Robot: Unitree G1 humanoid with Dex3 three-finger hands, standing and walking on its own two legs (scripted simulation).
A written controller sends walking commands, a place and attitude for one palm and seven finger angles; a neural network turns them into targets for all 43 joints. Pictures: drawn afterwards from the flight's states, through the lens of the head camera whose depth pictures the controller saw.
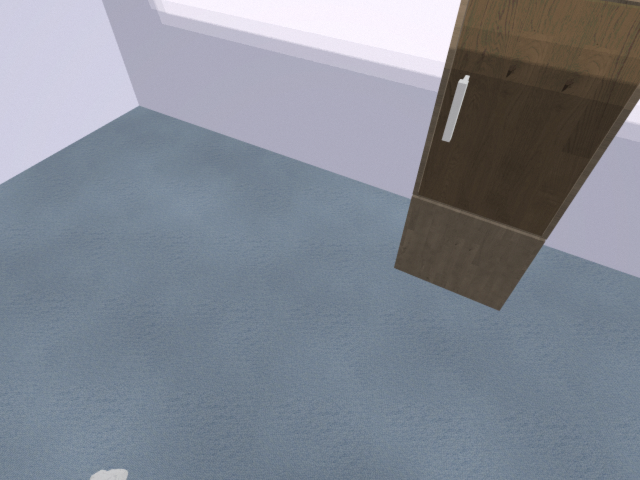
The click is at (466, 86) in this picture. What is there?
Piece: cupboard door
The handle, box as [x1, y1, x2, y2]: [442, 75, 469, 141]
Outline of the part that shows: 468,75 465,75 463,79 460,79 457,84 443,133 443,140 449,141 468,81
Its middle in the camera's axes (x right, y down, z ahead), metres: +0.35 -0.33 +0.99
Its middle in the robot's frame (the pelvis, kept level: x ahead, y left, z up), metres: +0.98 -0.29 -0.02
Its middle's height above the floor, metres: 0.75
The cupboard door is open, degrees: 0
